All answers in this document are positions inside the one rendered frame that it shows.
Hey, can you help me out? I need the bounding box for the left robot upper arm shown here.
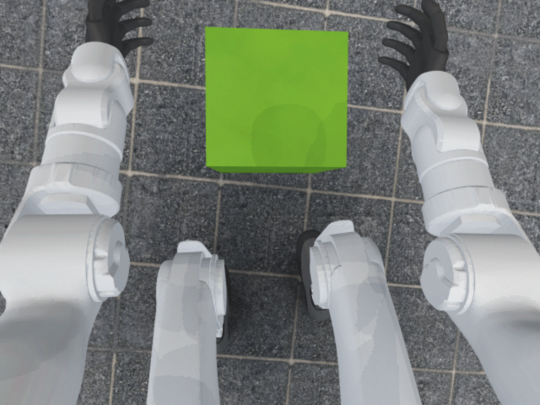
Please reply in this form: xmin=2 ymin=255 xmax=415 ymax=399
xmin=0 ymin=214 xmax=130 ymax=405

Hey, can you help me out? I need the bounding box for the right robot upper arm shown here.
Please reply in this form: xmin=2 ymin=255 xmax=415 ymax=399
xmin=420 ymin=233 xmax=540 ymax=405

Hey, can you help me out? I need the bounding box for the robot right forearm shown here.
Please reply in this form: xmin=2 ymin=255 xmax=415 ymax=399
xmin=401 ymin=71 xmax=540 ymax=258

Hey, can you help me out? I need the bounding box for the right robot shin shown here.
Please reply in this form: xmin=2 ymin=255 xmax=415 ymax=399
xmin=310 ymin=220 xmax=386 ymax=309

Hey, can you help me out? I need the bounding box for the robot left forearm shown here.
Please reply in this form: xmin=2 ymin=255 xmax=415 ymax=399
xmin=0 ymin=41 xmax=134 ymax=298

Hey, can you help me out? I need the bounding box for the left robot hand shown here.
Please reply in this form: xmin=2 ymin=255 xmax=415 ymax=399
xmin=85 ymin=0 xmax=154 ymax=59

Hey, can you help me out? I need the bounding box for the right robot thigh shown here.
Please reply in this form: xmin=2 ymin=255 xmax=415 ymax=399
xmin=310 ymin=231 xmax=422 ymax=405

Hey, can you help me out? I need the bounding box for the carton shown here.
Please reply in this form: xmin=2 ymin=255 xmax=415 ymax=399
xmin=205 ymin=27 xmax=348 ymax=173

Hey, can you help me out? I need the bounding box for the right robot hand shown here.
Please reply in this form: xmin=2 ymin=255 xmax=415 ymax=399
xmin=378 ymin=0 xmax=449 ymax=92

